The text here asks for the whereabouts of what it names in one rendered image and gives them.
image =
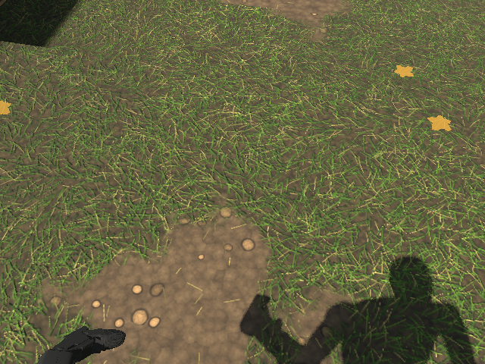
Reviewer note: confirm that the left robot hand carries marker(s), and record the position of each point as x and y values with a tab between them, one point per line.
80	344

